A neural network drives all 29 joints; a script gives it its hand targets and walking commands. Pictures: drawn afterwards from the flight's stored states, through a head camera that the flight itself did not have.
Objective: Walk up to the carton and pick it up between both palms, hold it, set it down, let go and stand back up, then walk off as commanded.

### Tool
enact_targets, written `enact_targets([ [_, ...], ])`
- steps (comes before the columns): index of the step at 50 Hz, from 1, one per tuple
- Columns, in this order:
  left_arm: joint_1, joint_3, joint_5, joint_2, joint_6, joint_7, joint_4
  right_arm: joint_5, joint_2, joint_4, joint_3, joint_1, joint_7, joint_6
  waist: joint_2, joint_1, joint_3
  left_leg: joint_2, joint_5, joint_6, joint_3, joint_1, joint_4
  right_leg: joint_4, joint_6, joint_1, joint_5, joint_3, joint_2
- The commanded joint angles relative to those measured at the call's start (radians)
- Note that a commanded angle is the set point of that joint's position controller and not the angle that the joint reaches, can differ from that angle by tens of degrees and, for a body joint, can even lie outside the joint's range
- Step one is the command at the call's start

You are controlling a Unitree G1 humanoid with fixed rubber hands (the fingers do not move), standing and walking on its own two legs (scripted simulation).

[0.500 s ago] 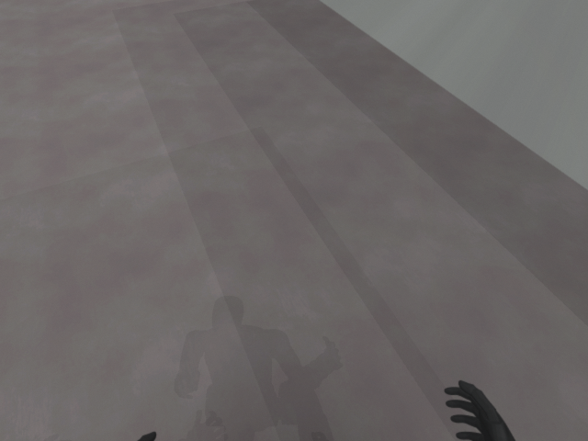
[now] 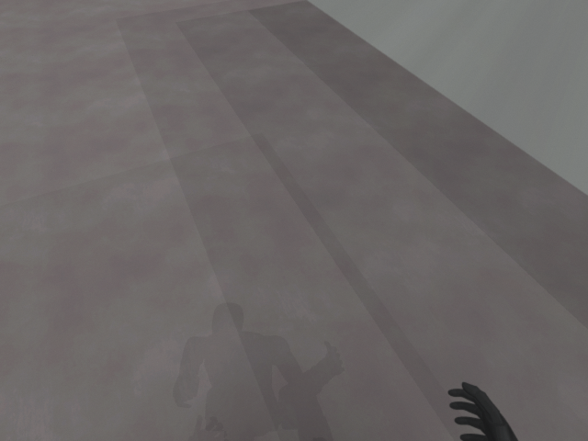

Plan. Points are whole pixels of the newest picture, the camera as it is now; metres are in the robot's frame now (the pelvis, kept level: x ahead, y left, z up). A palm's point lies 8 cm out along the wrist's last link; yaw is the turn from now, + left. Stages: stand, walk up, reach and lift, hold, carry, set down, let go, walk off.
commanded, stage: stand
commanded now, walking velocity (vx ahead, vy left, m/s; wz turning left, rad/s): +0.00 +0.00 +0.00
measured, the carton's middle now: out of the picture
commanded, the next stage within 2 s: walk up in 0.08 s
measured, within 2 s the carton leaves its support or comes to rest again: neither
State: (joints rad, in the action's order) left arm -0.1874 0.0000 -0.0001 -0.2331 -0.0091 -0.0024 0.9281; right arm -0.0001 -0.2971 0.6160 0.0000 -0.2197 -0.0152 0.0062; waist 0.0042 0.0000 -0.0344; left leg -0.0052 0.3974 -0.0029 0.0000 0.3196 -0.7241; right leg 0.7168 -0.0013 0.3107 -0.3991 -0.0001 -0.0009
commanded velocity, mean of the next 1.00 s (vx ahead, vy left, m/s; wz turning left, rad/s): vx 0.00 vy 0.00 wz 0.00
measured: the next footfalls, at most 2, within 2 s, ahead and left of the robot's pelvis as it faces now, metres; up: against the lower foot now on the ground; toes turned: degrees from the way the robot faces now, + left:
left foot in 0.54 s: +0.04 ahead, +0.18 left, +0.00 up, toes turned +17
right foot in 0.92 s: +0.15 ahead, +0.05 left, +0.00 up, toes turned +21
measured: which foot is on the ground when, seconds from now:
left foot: down 0.00-0.30, up 0.32-0.52, down 0.54-0.94, up 0.96-1.00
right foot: down 0.00-0.54, up 0.56-0.90, down 0.92-1.00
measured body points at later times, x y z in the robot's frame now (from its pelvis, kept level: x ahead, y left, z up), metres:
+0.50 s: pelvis -0.03 +0.04 -0.01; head -0.03 +0.05 +0.44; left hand +0.03 +0.34 -0.12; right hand +0.16 -0.24 -0.09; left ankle -0.01 +0.15 -0.70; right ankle -0.01 -0.12 -0.72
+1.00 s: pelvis +0.01 +0.11 +0.00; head +0.02 +0.09 +0.45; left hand -0.07 +0.45 -0.09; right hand +0.24 -0.09 -0.12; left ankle -0.01 +0.17 -0.70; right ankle +0.12 +0.04 -0.72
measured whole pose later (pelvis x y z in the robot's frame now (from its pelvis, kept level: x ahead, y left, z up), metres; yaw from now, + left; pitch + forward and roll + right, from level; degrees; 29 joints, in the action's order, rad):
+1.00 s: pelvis +0.01 +0.11 +0.00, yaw +27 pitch -1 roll +3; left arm -0.22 0.00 0.00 -0.44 -0.08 -0.02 0.96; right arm 0.00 -0.36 0.65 0.03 -0.28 0.11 -0.05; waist 0.01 0.00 -0.02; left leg 0.21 0.35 -0.03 -0.03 0.35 -0.76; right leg 0.76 -0.01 0.43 -0.28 0.06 -0.10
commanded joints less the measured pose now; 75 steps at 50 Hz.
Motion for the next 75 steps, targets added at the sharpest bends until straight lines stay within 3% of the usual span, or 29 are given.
enact_targets([
  [1, 0.075, -0.088, -0.020, -0.289, -0.052, -0.011, -0.088, -0.030, -0.215, 0.010, 0.071, 0.031, -0.010, 0.054, -0.010, 0.005, 0.142, -0.085, -0.399, -0.079, -0.087, -0.075, 0.102, -0.117, -0.077, -0.087, 0.415, -0.099, -0.096],
  [13, 0.093, -0.085, -0.020, -0.277, -0.047, -0.011, -0.064, -0.034, -0.235, 0.056, 0.069, 0.021, -0.009, 0.059, 0.018, 0.002, 0.084, -0.094, -0.305, -0.083, -0.105, -0.065, 0.150, -0.150, -0.067, -0.049, 0.295, -0.112, -0.089],
  [14, -0.045, -0.171, -0.015, -0.470, -0.057, -0.014, -0.115, -0.089, -0.308, -0.106, 0.132, 0.098, 0.050, 0.014, -0.022, 0.060, 0.094, -0.053, -0.353, -0.148, -0.245, 0.276, 0.053, -0.149, -0.097, -0.300, 0.234, -0.120, -0.168],
  [16, -0.140, -0.190, -0.040, -0.531, -0.069, -0.044, -0.111, -0.098, -0.257, -0.144, 0.122, 0.139, 0.087, -0.018, -0.165, 0.094, 0.099, -0.040, 0.076, -0.056, -0.063, 0.515, -0.267, -0.388, -0.262, -0.430, 0.301, -0.374, -0.511],
  [19, -0.065, -0.190, -0.045, -0.503, -0.079, -0.048, -0.133, -0.099, -0.307, -0.122, 0.148, 0.131, 0.118, -0.040, -0.013, 0.044, 0.014, -0.135, 0.044, -0.015, -0.126, 0.467, -0.358, -0.428, -0.276, -0.251, 0.072, -0.344, -0.521],
  [25, 0.145, -0.197, -0.058, -0.543, -0.098, -0.036, -0.202, -0.074, -0.335, -0.031, 0.175, -0.039, 0.159, -0.040, -0.195, -0.096, 0.028, -0.127, 0.079, -0.023, -0.044, 0.106, -0.132, -0.309, -0.183, 0.054, -0.004, -0.015, -0.431],
  [26, 0.185, -0.194, -0.053, -0.535, -0.094, -0.033, -0.187, -0.070, -0.336, 0.018, 0.184, -0.129, 0.157, -0.041, -0.152, -0.138, 0.057, -0.108, 0.041, -0.032, -0.013, -0.059, -0.046, -0.192, -0.150, 0.123, 0.015, 0.073, -0.381],
  [27, 0.169, -0.170, -0.053, -0.474, -0.085, -0.030, -0.183, -0.078, -0.341, 0.068, 0.193, -0.250, 0.151, -0.032, 0.047, -0.197, 0.144, -0.031, 0.014, -0.065, -0.017, -0.255, 0.139, 0.117, -0.108, 0.186, 0.048, 0.182, -0.243],
  [28, 0.134, -0.119, -0.045, -0.354, -0.074, -0.026, -0.186, -0.088, -0.395, 0.074, 0.207, -0.283, 0.129, -0.023, 0.307, -0.204, 0.091, -0.034, 0.044, -0.081, -0.258, -0.338, 0.318, 0.430, -0.059, 0.441, -0.198, 0.216, -0.086],
  [29, 0.125, -0.105, -0.018, -0.336, -0.071, -0.026, -0.211, -0.082, -0.467, 0.033, 0.203, -0.209, 0.117, -0.013, 0.413, -0.154, 0.057, -0.183, 0.170, -0.130, -0.673, -0.321, 0.490, 0.561, -0.021, 0.632, -0.270, 0.157, 0.015],
  [30, 0.131, -0.112, 0.006, -0.398, -0.076, -0.030, -0.206, -0.054, -0.486, 0.009, 0.188, -0.132, 0.118, -0.016, 0.291, -0.112, 0.032, -0.247, 0.237, -0.173, -0.826, -0.214, 0.580, 0.545, -0.051, 0.583, -0.235, 0.050, -0.015],
  [31, 0.112, -0.106, 0.006, -0.441, -0.080, -0.032, -0.177, -0.048, -0.479, 0.004, 0.187, -0.070, 0.113, -0.017, 0.219, -0.082, -0.030, -0.249, 0.263, -0.162, -0.779, -0.164, 0.587, 0.497, -0.048, 0.556, -0.140, 0.004, -0.062],
  [33, 0.021, -0.108, 0.002, -0.462, -0.090, -0.027, -0.131, -0.049, -0.402, -0.031, 0.172, -0.061, 0.103, -0.015, 0.172, -0.054, 0.048, -0.189, -0.142, -0.162, -0.642, -0.298, 0.463, 0.406, -0.023, 0.478, -0.079, -0.005, -0.070],
  [45, -0.096, -0.104, 0.006, -0.436, -0.106, -0.051, -0.046, -0.064, -0.326, -0.062, 0.168, 0.031, 0.101, -0.007, 0.130, 0.007, 0.038, -0.087, -0.205, -0.137, -0.558, -0.054, 0.393, -0.104, -0.049, 0.122, -0.025, -0.072, -0.081],
  [47, -0.257, -0.126, -0.012, -0.480, -0.124, -0.056, -0.008, -0.052, -0.298, -0.123, 0.150, 0.140, 0.109, -0.007, -0.008, 0.116, 0.132, 0.067, -0.245, 0.002, -0.325, 0.238, 0.176, -0.432, -0.078, -0.318, 0.121, -0.080, -0.102],
  [48, -0.302, -0.157, -0.024, -0.561, -0.117, -0.065, -0.002, -0.039, -0.196, -0.127, 0.114, 0.098, 0.112, 0.003, -0.349, 0.152, 0.262, 0.179, 0.052, 0.071, -0.152, 0.465, -0.109, -0.517, -0.143, -0.615, -0.095, -0.379, -0.384],
  [49, -0.154, -0.173, -0.028, -0.621, -0.109, -0.065, -0.043, -0.065, -0.281, -0.083, 0.132, 0.041, 0.110, 0.001, -0.294, 0.092, 0.139, 0.081, 0.073, 0.064, -0.123, 0.595, -0.258, -0.510, -0.216, -0.496, -0.230, -0.561, -0.546],
  [51, -0.057, -0.166, -0.011, -0.548, -0.117, -0.059, -0.084, -0.063, -0.359, -0.017, 0.148, 0.010, 0.117, -0.002, -0.094, 0.045, 0.047, -0.007, 0.000, 0.047, -0.137, 0.528, -0.340, -0.481, -0.250, -0.321, -0.202, -0.451, -0.544],
  [53, -0.027, -0.150, -0.010, -0.521, -0.124, -0.053, -0.085, -0.055, -0.371, 0.023, 0.155, -0.010, 0.131, -0.004, -0.097, 0.015, 0.030, -0.025, -0.044, 0.007, -0.110, 0.429, -0.361, -0.489, -0.187, -0.234, -0.188, -0.298, -0.473],
  [58, -0.027, -0.175, -0.035, -0.619, -0.130, -0.030, -0.100, -0.050, -0.376, -0.011, 0.169, 0.078, 0.157, -0.021, -0.227, 0.043, -0.051, -0.120, 0.031, 0.015, -0.071, 0.411, -0.276, -0.499, -0.235, -0.092, -0.307, -0.173, -0.520],
  [61, 0.080, -0.187, -0.047, -0.651, -0.126, -0.020, -0.119, -0.043, -0.375, 0.008, 0.177, 0.023, 0.168, -0.024, -0.297, -0.017, -0.049, -0.138, 0.066, 0.005, -0.015, 0.232, -0.127, -0.454, -0.198, 0.031, -0.323, -0.025, -0.475],
  [63, 0.160, -0.176, -0.050, -0.625, -0.115, -0.011, -0.121, -0.035, -0.373, 0.070, 0.193, -0.147, 0.162, -0.020, -0.172, -0.109, 0.012, -0.099, 0.015, -0.008, 0.059, -0.086, 0.029, -0.264, -0.138, 0.186, -0.330, 0.134, -0.380],
  [64, 0.158, -0.154, -0.059, -0.542, -0.100, -0.006, -0.109, -0.035, -0.394, 0.145, 0.214, -0.296, 0.144, -0.015, 0.027, -0.185, 0.073, -0.013, 0.027, -0.016, 0.071, -0.268, 0.080, 0.013, -0.103, 0.286, -0.348, 0.218, -0.266],
  [65, 0.081, -0.123, -0.056, -0.446, -0.093, -0.001, -0.100, -0.043, -0.442, 0.180, 0.235, -0.382, 0.120, -0.010, 0.292, -0.213, 0.084, -0.004, 0.165, -0.056, -0.089, -0.344, 0.229, 0.403, -0.061, 0.391, -0.265, 0.296, -0.150],
  [66, 0.115, -0.102, -0.037, -0.390, -0.097, 0.003, -0.151, -0.045, -0.516, 0.125, 0.233, -0.321, 0.099, 0.002, 0.418, -0.193, 0.020, -0.197, 0.424, -0.126, -0.612, -0.296, 0.493, 0.599, -0.010, 0.604, -0.268, 0.224, -0.034],
  [67, 0.092, -0.110, -0.009, -0.451, -0.099, -0.001, -0.130, -0.031, -0.538, 0.076, 0.220, -0.189, 0.096, 0.007, 0.225, -0.111, 0.008, -0.294, 0.610, -0.204, -0.872, -0.181, 0.613, 0.574, -0.034, 0.552, -0.251, 0.067, -0.041],
  [68, 0.100, -0.111, 0.000, -0.497, -0.115, -0.001, -0.109, -0.014, -0.539, 0.061, 0.210, -0.120, 0.097, 0.007, 0.156, -0.083, -0.052, -0.316, 0.604, -0.272, -0.817, -0.114, 0.584, 0.526, -0.032, 0.512, -0.208, 0.028, -0.101],
  [70, 0.030, -0.102, 0.005, -0.495, -0.123, -0.005, -0.069, -0.024, -0.486, 0.015, 0.184, -0.035, 0.088, 0.011, 0.229, -0.047, -0.031, -0.239, 0.342, -0.263, -0.613, -0.094, 0.482, 0.398, -0.007, 0.440, -0.120, 0.038, -0.124],
  [75, -0.143, -0.119, 0.013, -0.482, -0.141, -0.012, -0.020, -0.037, -0.428, -0.024, 0.179, 0.003, 0.103, 0.004, 0.243, 0.005, 0.076, -0.190, 0.201, -0.262, -0.487, 0.085, 0.306, 0.036, -0.038, 0.150, -0.143, -0.005, -0.106],
])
